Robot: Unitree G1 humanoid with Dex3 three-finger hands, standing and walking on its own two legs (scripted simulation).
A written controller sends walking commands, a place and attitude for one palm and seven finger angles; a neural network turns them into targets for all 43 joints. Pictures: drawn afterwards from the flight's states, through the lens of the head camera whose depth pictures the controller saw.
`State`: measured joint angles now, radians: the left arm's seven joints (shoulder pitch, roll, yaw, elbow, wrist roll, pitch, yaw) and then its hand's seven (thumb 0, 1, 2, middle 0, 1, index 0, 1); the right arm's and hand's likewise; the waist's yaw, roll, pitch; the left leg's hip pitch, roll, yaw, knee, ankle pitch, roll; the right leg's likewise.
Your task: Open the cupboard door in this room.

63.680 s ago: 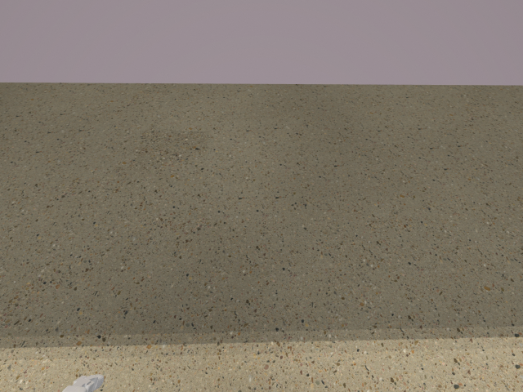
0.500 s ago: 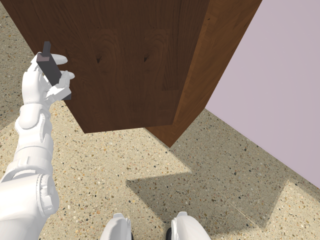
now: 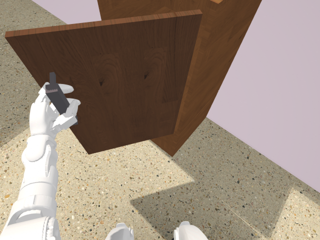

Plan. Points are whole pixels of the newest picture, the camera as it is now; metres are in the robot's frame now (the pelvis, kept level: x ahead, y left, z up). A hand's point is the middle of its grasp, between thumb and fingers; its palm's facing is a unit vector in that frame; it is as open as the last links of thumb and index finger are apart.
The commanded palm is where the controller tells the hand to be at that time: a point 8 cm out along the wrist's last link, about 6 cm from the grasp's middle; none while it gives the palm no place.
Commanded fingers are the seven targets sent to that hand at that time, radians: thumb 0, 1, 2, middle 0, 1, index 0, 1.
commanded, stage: pull the door open along its arc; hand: left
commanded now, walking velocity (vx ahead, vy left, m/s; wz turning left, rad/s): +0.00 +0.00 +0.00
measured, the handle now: (63, 100) +0.46 +0.24 +0.05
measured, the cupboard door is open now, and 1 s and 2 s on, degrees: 56 90 93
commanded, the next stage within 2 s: open thumb and fingers to let go in 0.72 s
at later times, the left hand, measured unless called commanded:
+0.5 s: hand (102, 157) +0.30 +0.12 +0.05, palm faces +0.50 -0.87 +0.01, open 6.1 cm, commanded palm +0.23 +0.16 +0.05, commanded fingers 0.00 0.90 0.90 -0.40 -1.35 -0.40 -1.35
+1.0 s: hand (127, 175) +0.26 +0.07 +0.05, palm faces +0.49 -0.87 +0.00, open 6.6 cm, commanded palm +0.21 +0.10 +0.05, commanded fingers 0.00 0.20 0.60 -0.35 -1.27 -0.35 -1.27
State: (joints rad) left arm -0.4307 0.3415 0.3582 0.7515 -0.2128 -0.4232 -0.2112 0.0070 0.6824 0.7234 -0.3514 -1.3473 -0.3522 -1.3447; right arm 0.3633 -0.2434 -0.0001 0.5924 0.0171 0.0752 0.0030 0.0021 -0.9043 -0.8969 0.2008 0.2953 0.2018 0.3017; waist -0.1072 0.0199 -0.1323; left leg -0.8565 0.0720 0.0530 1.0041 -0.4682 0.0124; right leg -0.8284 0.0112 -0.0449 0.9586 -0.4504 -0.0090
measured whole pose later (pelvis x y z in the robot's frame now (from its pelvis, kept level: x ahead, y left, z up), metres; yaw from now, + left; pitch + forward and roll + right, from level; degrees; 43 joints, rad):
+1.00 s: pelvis +0.00 -0.05 +0.00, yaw +6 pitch +12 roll +1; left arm 0.25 -0.09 -0.19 0.05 0.08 -0.32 0.55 0.00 0.58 0.74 -0.36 -1.32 -0.36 -1.33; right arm 0.18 -0.18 0.00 0.56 -0.08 -0.04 -0.01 0.01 -0.90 -0.90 0.20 0.30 0.20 0.30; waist 0.00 0.02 -0.14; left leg -0.75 0.04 -0.03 1.00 -0.46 -0.05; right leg -0.72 -0.02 -0.13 1.04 -0.53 -0.08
